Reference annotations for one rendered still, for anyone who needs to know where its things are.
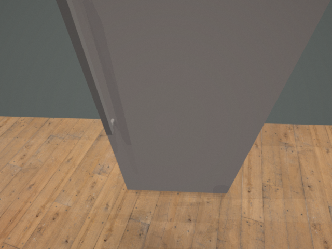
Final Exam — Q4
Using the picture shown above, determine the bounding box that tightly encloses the fridge door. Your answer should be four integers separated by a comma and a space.
72, 0, 330, 193

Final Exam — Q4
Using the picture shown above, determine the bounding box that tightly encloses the handle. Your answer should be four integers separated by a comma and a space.
56, 0, 115, 135

